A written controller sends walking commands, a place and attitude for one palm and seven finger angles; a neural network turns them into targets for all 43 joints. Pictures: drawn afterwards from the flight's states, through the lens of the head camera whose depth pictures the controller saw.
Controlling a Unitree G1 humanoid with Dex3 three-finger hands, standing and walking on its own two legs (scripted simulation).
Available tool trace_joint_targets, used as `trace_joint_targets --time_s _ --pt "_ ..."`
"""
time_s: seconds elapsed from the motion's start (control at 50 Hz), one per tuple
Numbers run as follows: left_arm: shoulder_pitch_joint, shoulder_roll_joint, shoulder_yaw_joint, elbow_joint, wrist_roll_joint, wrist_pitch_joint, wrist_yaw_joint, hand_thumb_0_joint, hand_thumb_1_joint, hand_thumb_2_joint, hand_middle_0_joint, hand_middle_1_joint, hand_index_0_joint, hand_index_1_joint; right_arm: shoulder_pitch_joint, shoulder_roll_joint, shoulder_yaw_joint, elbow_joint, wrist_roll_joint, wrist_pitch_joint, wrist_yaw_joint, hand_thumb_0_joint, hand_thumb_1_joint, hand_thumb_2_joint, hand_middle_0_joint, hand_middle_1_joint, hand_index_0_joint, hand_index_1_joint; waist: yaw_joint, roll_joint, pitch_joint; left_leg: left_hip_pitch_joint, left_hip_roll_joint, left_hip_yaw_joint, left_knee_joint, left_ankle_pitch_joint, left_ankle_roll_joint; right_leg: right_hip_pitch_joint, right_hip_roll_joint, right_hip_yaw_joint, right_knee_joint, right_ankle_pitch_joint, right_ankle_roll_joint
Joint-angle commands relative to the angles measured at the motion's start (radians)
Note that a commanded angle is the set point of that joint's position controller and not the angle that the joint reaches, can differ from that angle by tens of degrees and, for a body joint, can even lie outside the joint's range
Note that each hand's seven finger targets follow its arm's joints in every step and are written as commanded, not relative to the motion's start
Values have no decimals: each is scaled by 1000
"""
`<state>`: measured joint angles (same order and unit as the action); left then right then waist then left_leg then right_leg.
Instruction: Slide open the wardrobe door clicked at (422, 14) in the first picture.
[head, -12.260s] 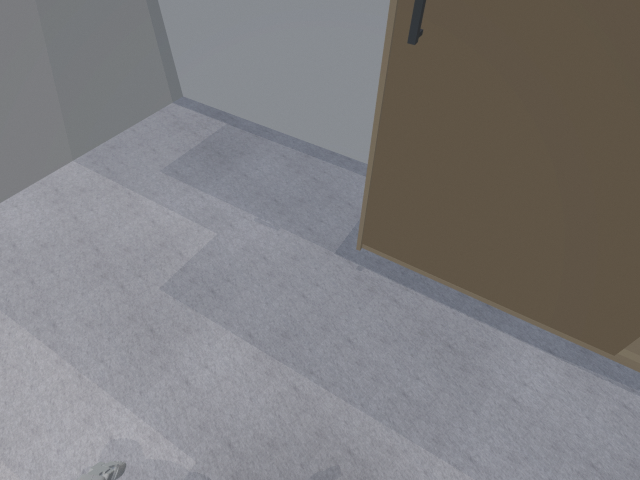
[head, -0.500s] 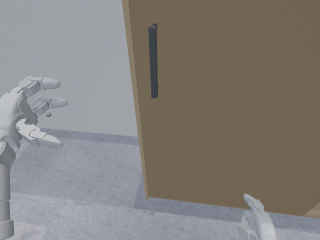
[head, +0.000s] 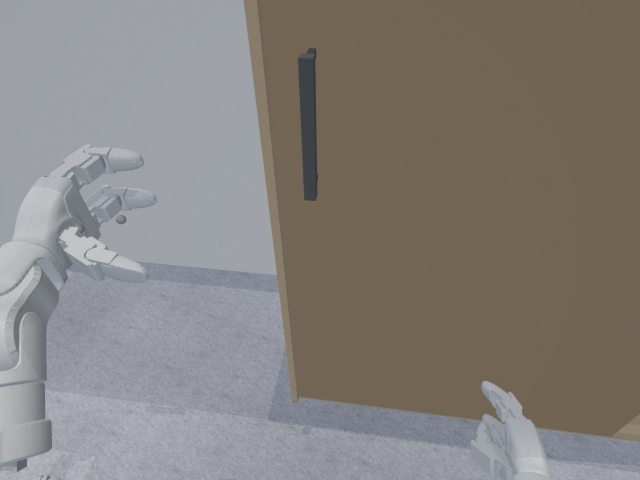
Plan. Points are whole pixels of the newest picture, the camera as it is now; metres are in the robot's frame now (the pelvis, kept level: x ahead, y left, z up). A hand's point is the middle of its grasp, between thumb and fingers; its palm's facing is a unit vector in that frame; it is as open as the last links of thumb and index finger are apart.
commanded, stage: move the hooked fingers beside the handle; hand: left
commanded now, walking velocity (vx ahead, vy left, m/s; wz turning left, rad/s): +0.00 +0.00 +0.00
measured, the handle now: (311, 129) +0.54 +0.09 +0.21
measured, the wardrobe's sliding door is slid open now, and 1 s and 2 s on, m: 0.00 0.00 0.00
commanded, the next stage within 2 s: none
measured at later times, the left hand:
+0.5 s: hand (195, 182) +0.37 +0.21 +0.22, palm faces +0.05 -1.00 -0.03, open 14.0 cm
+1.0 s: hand (247, 161) +0.42 +0.16 +0.22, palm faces +0.05 -1.00 -0.01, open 14.0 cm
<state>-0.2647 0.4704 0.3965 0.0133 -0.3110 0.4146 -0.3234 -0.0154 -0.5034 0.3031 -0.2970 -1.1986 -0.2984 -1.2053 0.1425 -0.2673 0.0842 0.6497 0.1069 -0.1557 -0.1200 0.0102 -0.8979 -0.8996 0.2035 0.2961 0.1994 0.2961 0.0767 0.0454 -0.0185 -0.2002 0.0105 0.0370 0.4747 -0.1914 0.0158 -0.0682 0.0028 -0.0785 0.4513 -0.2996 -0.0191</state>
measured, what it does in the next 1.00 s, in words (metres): stands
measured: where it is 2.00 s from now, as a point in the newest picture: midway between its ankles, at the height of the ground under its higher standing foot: outside the picture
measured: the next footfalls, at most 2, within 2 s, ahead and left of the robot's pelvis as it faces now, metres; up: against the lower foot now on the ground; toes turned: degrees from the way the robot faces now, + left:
none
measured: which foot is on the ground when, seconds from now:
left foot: down 0.00-1.00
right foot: down 0.00-1.00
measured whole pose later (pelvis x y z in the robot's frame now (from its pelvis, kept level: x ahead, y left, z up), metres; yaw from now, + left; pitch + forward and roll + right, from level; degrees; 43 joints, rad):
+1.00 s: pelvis +0.01 -0.02 +0.00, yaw -2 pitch -2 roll +0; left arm -0.68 0.36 0.24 0.48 -0.20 0.35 -0.11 -0.02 -0.50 0.30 -0.30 -1.20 -0.30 -1.21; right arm 0.20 -0.26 0.04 0.72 0.09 -0.06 -0.11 0.01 -0.90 -0.90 0.20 0.30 0.20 0.30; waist 0.00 0.03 -0.03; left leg -0.21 0.03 0.05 0.42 -0.18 -0.01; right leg -0.10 0.02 -0.06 0.42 -0.29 -0.04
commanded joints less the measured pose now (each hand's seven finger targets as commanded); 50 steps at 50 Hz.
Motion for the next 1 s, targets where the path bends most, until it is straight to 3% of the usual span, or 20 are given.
trace_joint_targets --time_s 0.0,0.02,0.06,0.12,0.16,0.2,0.3,0.32,0.42,0.48,0.54,0.56,0.64,0.68,0.74,0.78,0.84,0.86,0.92,0.98 --pt "-441 210 29 -209 -11 -76 28 0 -500 300 -300 -1200 -300 -1200 -171 -115 -45 -168 -1 -59 -14 0 -900 -900 200 300 200 300 -28 39 -185 220 -11 -76 -67 126 8 -151 12 38 -94 189 2" --pt "-425 247 59 -207 -5 -78 37 0 -500 300 -300 -1200 -300 -1200 -172 -123 -49 -163 -4 -56 -13 0 -900 -900 200 300 200 300 -19 23 -196 219 -7 -71 -62 140 10 -134 10 43 -97 201 1" --pt "-456 172 -8 -201 5 -65 47 0 -500 300 -300 -1200 -300 -1200 -179 -107 -40 -166 -1 -49 -11 0 -900 -900 200 300 200 300 -27 48 -191 222 -8 -72 -76 133 6 -141 11 33 -95 187 -2" --pt "-466 216 27 -122 15 -46 76 0 -500 300 -300 -1200 -300 -1200 -169 -122 -46 -147 -5 -37 -11 0 -900 -900 200 300 200 300 -22 -18 -169 196 -6 -71 -80 96 10 -148 11 43 -114 145 1" --pt "-516 162 -24 -110 26 -38 87 0 -500 300 -300 -1200 -300 -1200 -176 -113 -42 -152 -3 -31 -11 0 -900 -900 200 300 200 300 -31 -5 -178 197 -7 -66 -88 90 9 -149 10 40 -112 137 2" --pt "-558 175 -20 -73 35 -36 102 0 -500 300 -300 -1200 -300 -1200 -165 -117 -45 -141 -5 -23 -12 0 -900 -900 200 300 200 300 -38 6 -171 198 -7 -67 -90 81 8 -157 13 39 -116 129 0" --pt "-654 156 -49 -60 50 -67 121 0 -500 300 -300 -1200 -300 -1200 -151 -116 -51 -138 -9 -16 -13 0 -900 -900 200 300 200 300 -49 24 -223 228 -6 -62 -84 115 10 -142 14 46 -116 163 -3" --pt "-642 169 -41 -27 50 -73 125 0 -500 300 -300 -1200 -300 -1200 -142 -122 -53 -128 -12 -14 -13 0 -900 -900 200 300 200 300 -49 -11 -222 221 -2 -60 -79 121 13 -137 13 51 -120 171 -1" --pt "-667 168 -46 32 61 -87 135 0 -500 300 -300 -1200 -300 -1200 -123 -128 -62 -120 -11 -3 -10 0 -900 -900 200 300 200 300 -50 -12 -226 214 -1 -54 -82 138 13 -126 12 52 -119 195 -1" --pt "-699 125 -81 41 65 -88 144 0 -500 300 -300 -1200 -300 -1200 -115 -123 -65 -121 -8 3 -9 0 -900 -900 200 300 200 300 -59 -2 -229 221 -1 -50 -81 157 13 -129 15 48 -113 220 -1" --pt "-723 149 -59 24 68 -99 159 0 -500 300 -300 -1200 -300 -1200 -109 -128 -71 -118 -11 7 -5 0 -900 -900 200 300 200 300 -52 -8 -260 226 -2 -46 -79 187 16 -104 12 54 -112 260 0" --pt "-728 119 -82 15 71 -103 163 0 -500 300 -300 -1200 -300 -1200 -110 -123 -72 -121 -11 8 -4 0 -900 -900 200 300 200 300 -56 4 -263 238 -2 -42 -74 206 16 -103 14 53 -105 283 -1" --pt "-726 111 -79 49 75 -101 184 0 -500 300 -300 -1200 -300 -1200 -98 -126 -76 -112 -12 19 0 0 -900 -900 200 300 200 300 -53 -27 -251 221 -3 -36 -74 213 19 -99 15 53 -104 304 3" --pt "-734 146 -48 105 81 -90 193 0 -500 300 -300 -1200 -300 -1200 -84 -132 -79 -99 -13 27 -4 0 -900 -900 200 300 200 300 -57 -60 -234 203 -3 -29 -72 199 20 -106 14 58 -107 309 10" --pt "-803 106 -102 120 94 -101 203 0 -500 300 -300 -1200 -300 -1200 -81 -126 -79 -96 -13 34 -2 0 -900 -900 200 300 200 300 -74 -32 -226 204 -4 -24 -71 187 22 -120 10 66 -114 291 12" --pt "-836 110 -95 115 97 -119 212 0 -500 300 -300 -1200 -300 -1200 -71 -126 -83 -95 -15 34 -2 0 -900 -900 200 300 200 300 -75 -14 -257 223 -5 -25 -64 205 21 -112 14 67 -108 314 8" --pt "-892 79 -131 136 94 -141 209 0 -500 300 -300 -1200 -300 -1200 -64 -126 -84 -87 -16 35 -1 0 -900 -900 200 300 200 300 -89 -36 -264 227 -7 -24 -58 220 26 -111 11 71 -106 352 13" --pt "-869 116 -86 173 95 -141 212 0 -500 300 -300 -1200 -300 -1200 -52 -129 -88 -80 -19 36 -3 0 -900 -900 200 300 200 300 -81 -52 -277 224 -6 -23 -54 227 26 -103 11 71 -102 371 14" --pt "-875 153 -63 284 101 -136 214 0 -500 300 -300 -1200 -300 -1200 -34 -139 -88 -65 -20 47 -2 0 -900 -900 200 300 200 300 -82 -74 -236 176 -10 -15 -56 193 26 -110 3 79 -107 360 26" --pt "-923 134 -90 329 114 -149 213 0 -500 300 -300 -1200 -300 -1200 -20 -133 -89 -68 -18 52 -1 0 -900 -900 200 300 200 300 -91 -69 -243 161 -13 -11 -51 186 26 -113 -3 88 -102 383 32"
